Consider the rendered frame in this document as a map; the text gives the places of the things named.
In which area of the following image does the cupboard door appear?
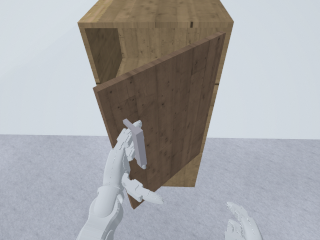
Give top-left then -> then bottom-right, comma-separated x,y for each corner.
93,31 -> 226,209

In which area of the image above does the robot left hand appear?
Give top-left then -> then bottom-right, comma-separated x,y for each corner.
102,120 -> 164,205

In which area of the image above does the handle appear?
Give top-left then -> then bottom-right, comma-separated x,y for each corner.
123,119 -> 147,168

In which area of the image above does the robot right hand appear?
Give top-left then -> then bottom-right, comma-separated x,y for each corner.
224,201 -> 263,240

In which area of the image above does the left robot forearm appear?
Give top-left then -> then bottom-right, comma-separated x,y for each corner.
76,185 -> 125,240

